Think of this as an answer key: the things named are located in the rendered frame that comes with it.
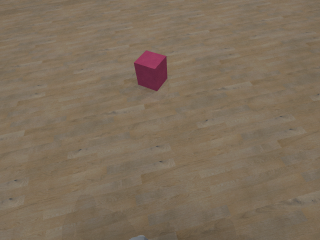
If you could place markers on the carton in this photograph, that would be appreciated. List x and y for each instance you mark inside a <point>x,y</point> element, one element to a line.
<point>151,70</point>

